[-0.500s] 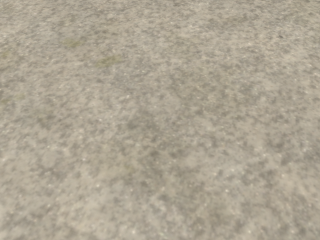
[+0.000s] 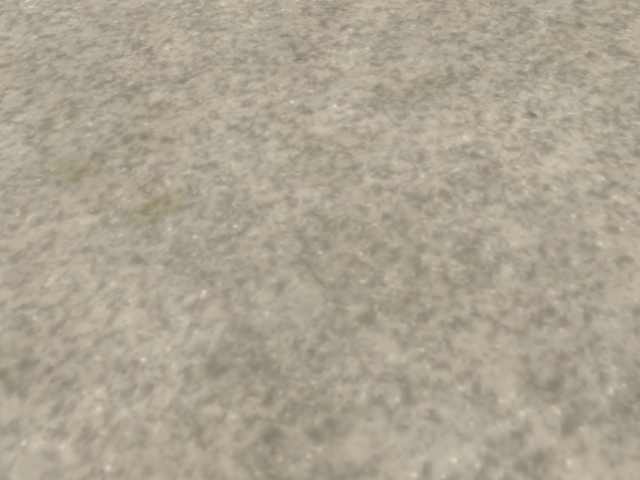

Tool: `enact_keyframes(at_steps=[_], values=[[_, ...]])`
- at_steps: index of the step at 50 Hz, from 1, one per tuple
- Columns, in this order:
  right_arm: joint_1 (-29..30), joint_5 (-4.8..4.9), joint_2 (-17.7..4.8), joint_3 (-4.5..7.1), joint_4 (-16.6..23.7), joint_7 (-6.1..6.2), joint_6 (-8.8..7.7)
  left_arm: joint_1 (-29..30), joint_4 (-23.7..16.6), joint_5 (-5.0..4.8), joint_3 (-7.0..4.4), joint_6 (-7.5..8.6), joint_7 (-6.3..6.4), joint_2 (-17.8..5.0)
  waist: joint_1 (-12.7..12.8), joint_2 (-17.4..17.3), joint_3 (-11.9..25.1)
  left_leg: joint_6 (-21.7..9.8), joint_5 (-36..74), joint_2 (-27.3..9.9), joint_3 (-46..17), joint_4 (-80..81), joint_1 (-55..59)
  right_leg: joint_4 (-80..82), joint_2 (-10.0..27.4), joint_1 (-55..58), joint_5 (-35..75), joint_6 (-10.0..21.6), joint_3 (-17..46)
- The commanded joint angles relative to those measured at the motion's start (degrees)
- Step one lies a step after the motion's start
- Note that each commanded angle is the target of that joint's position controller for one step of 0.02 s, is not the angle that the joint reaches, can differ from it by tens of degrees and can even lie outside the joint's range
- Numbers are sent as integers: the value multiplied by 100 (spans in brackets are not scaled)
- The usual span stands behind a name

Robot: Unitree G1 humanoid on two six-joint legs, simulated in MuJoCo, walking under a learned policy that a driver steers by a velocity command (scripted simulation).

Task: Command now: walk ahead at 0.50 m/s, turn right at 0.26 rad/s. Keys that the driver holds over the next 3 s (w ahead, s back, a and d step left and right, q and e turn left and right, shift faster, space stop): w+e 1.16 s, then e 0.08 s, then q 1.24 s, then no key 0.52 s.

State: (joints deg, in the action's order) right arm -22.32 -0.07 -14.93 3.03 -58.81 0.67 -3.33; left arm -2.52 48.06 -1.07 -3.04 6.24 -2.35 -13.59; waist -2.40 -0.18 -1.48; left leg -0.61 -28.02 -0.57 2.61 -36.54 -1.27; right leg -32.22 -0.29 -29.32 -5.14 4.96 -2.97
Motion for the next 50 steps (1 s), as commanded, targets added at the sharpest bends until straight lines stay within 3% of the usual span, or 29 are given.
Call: enact_keyframes(at_steps=[1,2,3,4,5,7,10,14,18,21,22,23,24,25,26,27,28,29,31,32,35,40,45,46,48,49,50], values=[[-268,88,-449,-30,486,-110,-402,-2220,293,-2,-325,-36,-5,-1149,785,1209,1989,-182,-283,136,-874,-4098,-4076,1531,1970,5201,-1488,1455,4608],[380,223,-730,35,702,-135,-526,-1738,156,10,-266,-28,24,-930,753,897,1195,-291,263,-123,-819,-4045,-4397,1586,1769,4472,-1014,1207,3739],[694,193,-721,35,772,-97,-578,-1312,15,55,-233,-23,26,-862,591,228,841,-309,754,-368,-765,-3739,-4154,1696,1569,3637,-298,1112,3127],[828,87,-716,86,804,-60,-566,-1072,-61,100,-193,-24,22,-735,411,-22,575,-264,1019,-523,-731,-3314,-3860,1805,1397,2933,328,1079,2682],[778,38,-675,112,846,-49,-506,-997,-90,147,-150,-22,30,-621,231,52,551,-231,1154,-632,-776,-3050,-3493,1942,1257,2539,638,1062,2447],[744,-5,-508,118,918,-14,-383,-1090,-92,81,-175,-28,69,-722,100,195,421,-84,1181,-646,-714,-2527,-3312,2144,1135,2134,804,1126,2176],[1368,-53,-465,121,1179,41,-288,-1438,-54,35,-255,-40,208,-987,213,228,104,183,1906,-558,-617,-1460,-3596,2337,1027,1812,711,1118,1933],[2263,-9,-335,78,1454,-19,-335,-1769,-26,4,-269,-112,308,-1000,492,420,-37,235,3263,-219,-551,159,-3159,2246,673,1534,284,769,1616],[2760,67,-423,71,1706,-97,-393,-2078,60,-54,-283,-171,325,-974,647,504,-33,211,3366,-55,-646,778,-2859,1883,819,1888,54,659,1956],[2657,82,-675,140,1765,-153,-486,-2000,-11,-42,-332,-246,383,-1054,479,625,39,104,2759,-34,-727,1088,-2502,1368,1005,2298,130,558,2397],[2365,84,-752,176,1703,-151,-517,-1926,-64,-27,-334,-272,392,-1033,316,697,142,20,2562,-11,-660,1200,-2104,1116,957,2311,324,503,2467],[1769,48,-912,262,1557,-122,-544,-1836,-150,-6,-289,-282,384,-895,27,665,485,-143,2483,-58,-626,1338,-1239,540,675,2174,651,362,2364],[854,-38,-1204,351,1440,-81,-562,-1712,-307,68,-179,-269,353,-608,-391,289,1260,-485,2327,-829,-1258,1120,228,-889,306,1505,258,173,1982],[127,-106,-1727,496,1303,-56,-474,-2448,-455,-43,-48,-189,337,-155,-217,-1359,2155,-1363,1590,-2200,-3541,1358,2411,-2831,-525,-539,-1808,-250,1164],[132,-7,-1315,404,1281,-97,-428,-2596,-440,-139,-81,-162,344,-544,-172,-1731,2165,-1512,559,-2512,-4715,1797,2445,-3860,-193,-1455,-2900,-280,1267],[489,23,-837,276,1415,-99,-407,-2146,-450,-155,-204,-189,348,-1018,-236,-995,1330,-1225,373,-2252,-3884,1903,1674,-4180,87,-1716,-2455,-287,1324],[818,3,-684,218,1469,-102,-370,-1797,-513,-108,-228,-234,360,-1032,-152,-506,820,-1015,863,-1988,-3013,1998,871,-4119,327,-1568,-1992,-322,1115],[1079,-17,-552,175,1446,-115,-342,-1603,-580,-47,-242,-258,355,-953,-27,-399,428,-948,1385,-1736,-2446,2192,189,-3829,482,-1392,-1671,-350,1048],[1245,-69,-504,158,1385,-121,-351,-1619,-648,-59,-248,-350,300,-716,176,-656,183,-874,1870,-1453,-1666,2539,-517,-3501,732,-969,-1322,-351,958],[1220,-57,-551,184,1346,-126,-377,-1599,-696,-68,-228,-387,281,-597,192,-643,164,-938,2099,-1425,-1416,2666,-618,-3438,763,-942,-1199,-369,884],[1126,-34,-746,261,1233,-106,-427,-1329,-915,-35,-218,-437,267,-536,205,-420,99,-1071,2815,-1493,-854,2840,-544,-2952,825,-1232,-629,-440,916],[967,-8,-940,300,1154,-55,-339,-576,-1185,-35,-153,-371,104,-442,-36,-313,-59,-890,3288,-1328,131,2854,-300,-1421,720,-1076,695,-399,572],[526,100,-1179,356,1014,-35,-167,240,-1614,-44,-110,-379,-69,-432,-277,-288,-346,-761,3575,-1585,501,2613,428,-580,555,-1121,359,-220,143],[512,127,-1232,371,1004,-29,-123,273,-1680,-43,-128,-384,-97,-478,-227,-325,-340,-710,3995,-1632,583,2438,578,-485,479,-1035,95,-137,48],[575,167,-1411,421,1041,7,-49,1,-1714,-19,-227,-415,-114,-674,50,-545,-38,-597,5897,-1631,803,1676,732,-411,115,-346,-512,89,-272],[609,180,-1480,440,1062,31,-1,-527,-1611,-20,-335,-432,-102,-861,379,-595,291,-532,6719,-1565,917,865,681,-308,-138,377,-673,243,-414],[678,193,-1411,406,1095,59,25,-1493,-1350,-31,-517,-447,-43,-1158,907,-455,791,-353,6646,-1359,1077,-358,149,104,-375,1793,-254,467,-417]])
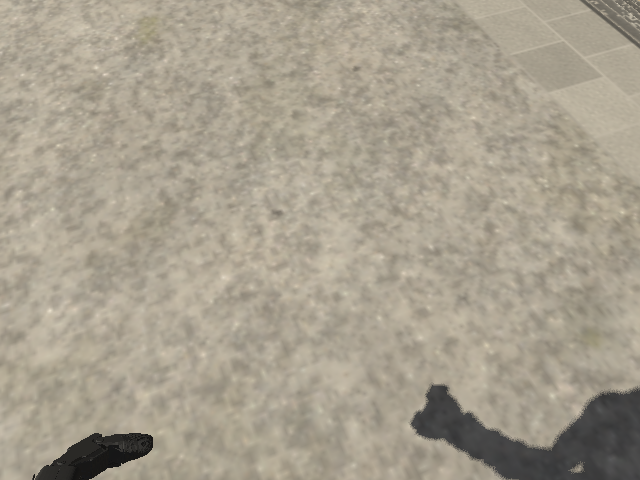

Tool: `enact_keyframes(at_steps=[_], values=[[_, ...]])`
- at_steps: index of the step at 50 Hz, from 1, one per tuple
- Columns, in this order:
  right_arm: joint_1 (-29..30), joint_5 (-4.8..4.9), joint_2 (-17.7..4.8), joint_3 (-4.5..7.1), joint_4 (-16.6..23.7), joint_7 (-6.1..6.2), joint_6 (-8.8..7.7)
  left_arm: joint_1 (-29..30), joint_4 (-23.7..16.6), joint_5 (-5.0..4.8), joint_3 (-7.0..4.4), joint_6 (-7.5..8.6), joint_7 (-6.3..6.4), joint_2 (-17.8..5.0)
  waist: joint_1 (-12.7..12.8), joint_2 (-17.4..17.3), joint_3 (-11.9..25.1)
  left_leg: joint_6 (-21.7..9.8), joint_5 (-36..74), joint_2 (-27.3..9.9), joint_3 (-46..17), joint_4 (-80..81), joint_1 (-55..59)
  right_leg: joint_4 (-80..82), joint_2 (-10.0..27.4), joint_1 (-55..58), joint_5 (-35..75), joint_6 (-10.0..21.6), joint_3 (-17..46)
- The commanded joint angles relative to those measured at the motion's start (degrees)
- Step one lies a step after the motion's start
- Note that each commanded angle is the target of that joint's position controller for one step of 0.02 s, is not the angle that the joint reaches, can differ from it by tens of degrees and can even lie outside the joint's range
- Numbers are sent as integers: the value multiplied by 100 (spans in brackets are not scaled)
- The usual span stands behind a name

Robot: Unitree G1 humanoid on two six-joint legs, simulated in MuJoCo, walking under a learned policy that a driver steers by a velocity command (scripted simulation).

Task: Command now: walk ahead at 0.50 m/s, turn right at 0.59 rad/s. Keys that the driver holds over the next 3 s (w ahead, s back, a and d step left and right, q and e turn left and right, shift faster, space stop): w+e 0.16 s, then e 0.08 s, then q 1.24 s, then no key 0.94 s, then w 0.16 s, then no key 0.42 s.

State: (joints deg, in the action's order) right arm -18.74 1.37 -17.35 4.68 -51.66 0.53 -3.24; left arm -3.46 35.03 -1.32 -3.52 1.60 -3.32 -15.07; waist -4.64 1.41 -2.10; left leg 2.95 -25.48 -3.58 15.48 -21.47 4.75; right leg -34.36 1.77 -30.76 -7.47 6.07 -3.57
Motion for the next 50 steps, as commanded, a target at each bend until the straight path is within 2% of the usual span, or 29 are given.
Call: enact_keyframes(at_steps=[1,2,3,4,5,6,9,12,14,17,20,22,23,24,25,26,27,28,29,31,36,42,43,44,45,46,47,49,50], values=[[204,-123,-847,113,510,71,-29,-2262,138,-8,-653,-47,192,-1520,1416,158,1410,-441,4186,-804,-215,-3709,-2048,376,278,3782,71,727,1023],[-251,-265,-87,-143,871,-39,-227,-1948,34,-22,-662,34,190,-2060,640,1415,1989,-173,-890,392,-1031,-5507,-4527,1028,1633,5442,-861,1808,4349],[493,-26,-640,-46,939,-122,-442,-2191,-49,12,-511,106,156,-1498,1181,650,2282,-278,-775,287,-2045,-5940,-5149,1673,1764,5481,-1240,1741,4869],[919,131,-808,0,1093,-153,-529,-1976,20,49,-416,176,135,-1228,1144,445,1429,-399,-185,60,-1993,-5713,-5466,1723,1581,4850,-703,1460,3986],[907,37,-727,-26,1054,-114,-555,-1602,-18,24,-361,200,138,-1076,853,-24,1007,-416,294,-176,-1995,-5207,-5139,1721,1313,3960,-150,1265,3306],[849,-101,-753,10,985,-79,-524,-1210,-99,44,-302,193,153,-912,611,-84,703,-351,535,-328,-1980,-4742,-4717,1798,1087,3163,415,1130,2782],[643,-188,-659,44,1005,-77,-310,-888,-208,114,-273,229,227,-905,275,50,480,-104,862,-362,-1901,-4146,-4038,2070,834,2057,1604,1141,2259],[1031,-275,-438,-23,1168,-16,-224,-1007,-99,118,-341,190,364,-1126,304,65,328,134,1531,-86,-1724,-3151,-3845,1855,515,1525,3040,973,1579],[1230,-246,-244,-114,1146,-75,-231,-1068,-5,81,-301,126,428,-1008,452,260,456,105,2488,75,-1592,-2145,-3473,1683,248,1505,3014,674,1090],[1544,-175,-228,-159,1172,-221,-290,-1443,251,103,-211,111,457,-836,747,385,611,-50,3572,178,-1609,-1353,-3110,1607,430,1859,2451,514,1166],[1541,-183,-473,-78,1221,-299,-317,-1385,389,164,-177,141,425,-819,696,436,548,-370,3000,164,-1711,-1016,-3178,1182,768,2407,2460,445,1382],[1156,-224,-580,-12,1131,-308,-332,-1185,440,146,-172,134,431,-820,422,354,601,-602,2983,299,-1591,-588,-2721,563,678,2538,2686,258,1293],[904,-257,-810,60,1091,-283,-340,-1265,428,173,-169,142,452,-803,359,102,802,-753,4426,174,-1724,-505,-2140,-92,316,2472,2598,22,1070],[751,-331,-1204,132,1186,-270,-338,-1709,345,262,-135,172,468,-717,563,-616,1344,-1314,6364,-577,-2658,-863,-901,-1334,-214,1682,1236,-316,834],[450,-336,-1102,107,1179,-253,-248,-2109,391,262,-57,171,482,-579,459,-1536,1981,-2312,6988,-1587,-4146,-662,260,-3047,-704,451,-2053,-763,610],[330,-184,-816,30,1168,-258,-166,-1903,339,208,-85,105,445,-832,365,-1366,2161,-2426,5759,-1655,-4863,-271,300,-3571,-664,22,-3099,-837,978],[593,-98,-818,40,1269,-256,-91,-1559,271,103,-133,-6,449,-950,339,-914,1727,-2228,4202,-1498,-4742,-136,-42,-4021,-473,-372,-2840,-879,1085],[760,-81,-763,25,1355,-229,-4,-1198,217,103,-136,-112,475,-936,290,-534,1326,-2006,3167,-1285,-4466,66,-611,-3992,-382,-527,-2594,-879,998],[941,-98,-776,23,1419,-187,74,-1047,163,117,-150,-205,505,-904,373,-412,979,-1845,2421,-1171,-4303,268,-1252,-3655,-255,-461,-2338,-860,997],[1189,-158,-765,44,1520,-120,214,-1028,134,135,-123,-279,555,-708,552,-716,673,-1518,1524,-637,-3850,573,-2107,-2508,-237,109,-2027,-837,828],[1095,-117,-912,180,1650,21,355,-1022,224,152,-91,-189,568,-546,452,-1019,1019,-1501,1206,-444,-3841,579,-2215,-1104,-419,848,-1411,-892,779],[1118,-24,-894,215,1761,89,546,-1172,291,111,-178,-37,439,-604,582,-1056,828,-1146,349,-184,-4155,351,-2534,741,-464,1747,-588,-612,653],[1015,-15,-771,180,1766,98,555,-1315,295,158,-250,-23,455,-819,612,-845,817,-906,17,44,-3973,16,-2937,1156,21,2233,-593,-410,969],[1112,-23,-543,127,1913,88,530,-1403,269,325,-368,-49,489,-1324,570,302,640,-569,-447,652,-3117,-1116,-3909,1655,1171,2492,-1016,163,2211],[1101,-33,-615,169,2024,57,438,-1103,206,500,-410,-50,473,-1465,472,1512,490,-336,-761,1077,-2247,-2688,-4255,2079,2078,1993,-341,819,3360],[862,-94,-955,291,1862,36,414,-707,14,492,-302,-8,514,-1122,344,996,508,-185,-526,771,-2447,-3733,-4145,1959,2046,1823,72,869,3060],[593,-60,-1011,343,1664,29,463,-377,-59,377,-234,10,550,-877,193,639,465,-102,-215,762,-2378,-4157,-4072,1817,1681,1748,294,596,2412],[388,-75,-759,289,1524,67,591,-207,-99,201,-165,7,576,-720,230,497,365,118,240,669,-2224,-4880,-4263,1636,1320,1929,802,396,1681],[455,-55,-652,252,1575,53,619,-275,-83,207,-150,-16,588,-726,279,506,324,195,355,611,-2083,-4954,-4263,1618,1211,1933,1095,417,1371]])
Over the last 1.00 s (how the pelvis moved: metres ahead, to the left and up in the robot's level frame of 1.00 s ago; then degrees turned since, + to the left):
0.52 -0.09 0.00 -33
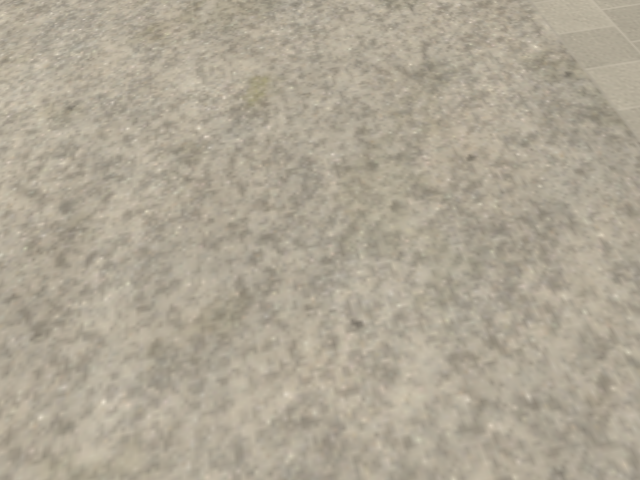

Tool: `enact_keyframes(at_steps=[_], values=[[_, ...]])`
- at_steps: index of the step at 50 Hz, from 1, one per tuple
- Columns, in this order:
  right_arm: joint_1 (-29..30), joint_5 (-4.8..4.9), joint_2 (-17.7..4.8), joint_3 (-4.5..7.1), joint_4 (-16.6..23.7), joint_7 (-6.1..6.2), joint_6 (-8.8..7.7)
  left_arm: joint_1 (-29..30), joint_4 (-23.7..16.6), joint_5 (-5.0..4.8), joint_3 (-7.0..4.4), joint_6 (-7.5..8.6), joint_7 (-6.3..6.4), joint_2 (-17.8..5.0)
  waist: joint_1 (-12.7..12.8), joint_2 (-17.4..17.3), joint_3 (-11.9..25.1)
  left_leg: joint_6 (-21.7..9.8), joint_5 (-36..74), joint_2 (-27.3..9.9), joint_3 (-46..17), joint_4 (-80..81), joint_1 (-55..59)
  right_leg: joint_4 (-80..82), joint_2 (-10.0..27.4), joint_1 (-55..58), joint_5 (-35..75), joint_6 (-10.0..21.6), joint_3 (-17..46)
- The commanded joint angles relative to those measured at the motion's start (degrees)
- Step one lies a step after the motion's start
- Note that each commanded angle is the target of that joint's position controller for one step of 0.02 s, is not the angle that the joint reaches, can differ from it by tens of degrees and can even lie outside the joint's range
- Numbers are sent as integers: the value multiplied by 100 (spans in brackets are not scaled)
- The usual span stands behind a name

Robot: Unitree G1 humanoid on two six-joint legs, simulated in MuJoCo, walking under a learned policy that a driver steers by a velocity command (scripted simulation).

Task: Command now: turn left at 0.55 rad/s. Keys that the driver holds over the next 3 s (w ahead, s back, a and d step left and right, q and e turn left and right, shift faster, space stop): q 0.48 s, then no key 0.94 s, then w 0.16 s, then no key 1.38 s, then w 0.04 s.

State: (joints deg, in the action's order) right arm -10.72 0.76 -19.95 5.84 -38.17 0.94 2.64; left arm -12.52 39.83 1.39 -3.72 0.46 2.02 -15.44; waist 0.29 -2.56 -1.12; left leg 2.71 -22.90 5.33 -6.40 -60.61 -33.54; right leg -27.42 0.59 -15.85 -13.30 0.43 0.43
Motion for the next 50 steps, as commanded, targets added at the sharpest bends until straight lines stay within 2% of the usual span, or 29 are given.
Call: enact_keyframes(at_steps=[1,3,6,10,12,13,14,15,16,17,18,19,20,21,23,26,31,33,34,35,36,37,38,39,40,42,43,46,50], values=[[-168,41,-322,101,330,-4,35,517,-537,-47,-138,66,65,-703,-115,965,204,283,224,-345,253,-836,-491,921,1259,581,1773,1016,768],[272,73,-202,30,563,-42,19,194,-457,-28,-187,-3,97,-808,165,1111,252,382,298,-498,383,-173,-635,854,1345,1114,1944,1118,662],[467,44,-80,-55,760,-143,5,101,-413,-59,-295,-71,77,-1074,292,1266,451,348,36,-675,612,784,-40,738,1551,1263,2185,1188,477],[357,63,-240,5,825,-217,47,180,-369,-178,-376,-71,-25,-1234,244,1410,531,97,75,-577,991,1865,790,536,1742,1124,2451,1144,297],[67,59,-220,42,755,-244,69,330,-335,-303,-384,-47,-48,-1222,3,1350,549,-178,782,-464,1137,2974,1402,140,1698,988,2388,899,95],[-168,41,-292,93,671,-215,67,193,-245,-336,-356,-21,-58,-1088,-95,1162,606,-368,1414,-347,1087,3642,2028,-255,1538,691,2038,609,-147],[-408,47,-668,215,658,-149,52,-71,-176,-214,-300,11,-79,-848,-92,304,800,-643,2941,-854,233,3868,3116,-1260,1176,-206,990,105,-647],[-446,-28,-1376,334,819,-56,24,62,-491,159,-114,37,-113,-395,62,-1661,814,-1576,5608,-2472,-1931,3587,4001,-3055,361,-2123,-2489,-497,-898],[-658,-233,-1167,266,827,-135,-111,640,-606,41,-202,63,-64,-731,-500,-1165,1256,-2458,5349,-2878,-2331,3786,3595,-4010,75,-2408,-2804,-553,82],[-449,-243,-1014,199,766,-161,-212,774,-591,-122,-261,30,-36,-919,-394,-708,940,-2267,4762,-2520,-1794,3870,3360,-4325,176,-2483,-2369,-499,272],[-116,-131,-862,169,737,-123,-247,720,-518,-137,-286,0,4,-929,-211,-504,697,-1912,4197,-2144,-1404,3881,3153,-4190,235,-2535,-1838,-455,324],[113,-24,-701,111,769,-79,-225,675,-436,-88,-301,-30,54,-928,-126,-369,614,-1685,3902,-1934,-1239,3887,3006,-4006,273,-2509,-1479,-466,370],[295,13,-675,78,790,-42,-189,571,-416,-53,-314,-46,69,-931,-5,-405,589,-1626,3971,-1794,-1107,3909,2716,-3949,209,-2252,-1182,-511,351],[343,-17,-668,61,804,-12,-157,472,-378,-54,-307,-40,52,-879,62,-438,660,-1616,3967,-1697,-1044,3932,2562,-3930,104,-2025,-967,-543,302],[309,-50,-654,58,787,34,-139,399,-336,-98,-262,-25,25,-744,58,-458,756,-1611,3667,-1598,-1036,3946,2585,-3426,16,-1875,-724,-577,289],[268,-37,-679,62,743,81,-118,523,-330,-110,-184,-16,-10,-615,-50,-522,771,-1569,2994,-1557,-1139,3905,2585,-2453,-12,-1576,-549,-586,314],[246,-89,-662,10,649,1,-87,614,-394,-166,-168,14,-112,-675,-210,-696,598,-1604,2401,-1601,-1522,3837,2143,-1504,-39,-763,-755,-458,234],[330,-63,-579,-45,614,-24,-85,522,-398,-176,-159,58,-157,-637,-124,-661,543,-1531,2428,-1548,-1656,3704,2114,-835,-52,-408,-586,-354,191],[426,-33,-487,-90,604,-22,-85,373,-354,-162,-144,91,-185,-562,24,-607,538,-1399,2359,-1426,-1617,3595,2007,-118,-68,8,-83,-272,134],[331,-29,-345,-145,552,-17,-106,292,-347,-94,-130,125,-200,-555,89,-464,541,-1148,2041,-1250,-1565,3536,1823,542,51,516,697,-165,245],[108,-130,-160,-205,527,-12,-151,210,-409,15,-171,146,-176,-862,-37,88,684,-783,1285,-925,-1267,3122,1518,604,755,1055,1694,57,859],[-284,-166,-76,-213,476,-32,-207,467,-411,77,-195,134,-157,-1127,-496,1149,607,-443,147,-265,-462,2704,1231,552,1354,963,2389,646,1499],[-139,-207,-226,-190,483,-9,-217,614,-405,61,-92,142,-172,-743,-395,1422,630,-215,-49,-408,-220,2737,1603,761,1596,424,1777,1096,1806],[-1,-184,-353,-143,444,5,-202,785,-450,30,-29,158,-193,-562,-344,1258,490,-161,305,-483,-182,2877,1811,779,1302,315,1210,954,1564],[165,-192,-281,-148,421,14,-171,720,-417,8,-42,164,-197,-604,-243,1174,475,-160,689,-457,-146,3017,1904,712,989,326,739,675,1298],[218,-213,-174,-168,431,-6,-91,607,-380,-26,-18,201,-190,-632,-170,1119,327,-200,1104,-539,-217,3220,2094,680,754,114,119,378,1034],[151,-191,-160,-171,381,-28,-91,572,-393,-17,-2,199,-189,-623,-147,931,203,-277,1131,-536,-243,3257,2048,644,601,48,-100,264,839],[95,-163,-114,-167,277,-44,-154,464,-420,-34,23,188,-174,-565,-49,518,141,-379,1242,-574,-321,3361,1861,390,416,219,-98,181,598],[37,-157,-29,-175,191,-37,-221,384,-438,-55,51,159,-168,-487,9,181,250,-349,1495,-614,-391,3392,1849,163,317,402,237,193,474]])
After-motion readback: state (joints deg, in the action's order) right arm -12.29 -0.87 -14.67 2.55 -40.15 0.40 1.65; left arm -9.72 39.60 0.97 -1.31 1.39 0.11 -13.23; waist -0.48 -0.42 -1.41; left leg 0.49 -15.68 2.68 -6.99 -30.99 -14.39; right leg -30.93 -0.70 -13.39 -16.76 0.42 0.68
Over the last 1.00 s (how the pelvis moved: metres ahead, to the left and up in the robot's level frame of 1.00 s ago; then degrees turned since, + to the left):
0.30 -0.04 0.02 7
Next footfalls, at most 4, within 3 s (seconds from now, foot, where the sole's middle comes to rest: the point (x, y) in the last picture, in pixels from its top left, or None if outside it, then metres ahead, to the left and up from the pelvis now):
0.28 left None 0.06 0.17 -0.78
0.72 right None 0.10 -0.07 -0.78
2.00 right None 0.20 -0.03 -0.78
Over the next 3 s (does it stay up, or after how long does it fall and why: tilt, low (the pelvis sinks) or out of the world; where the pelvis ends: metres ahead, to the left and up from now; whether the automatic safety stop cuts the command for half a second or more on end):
stays up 0.10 0.06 0.00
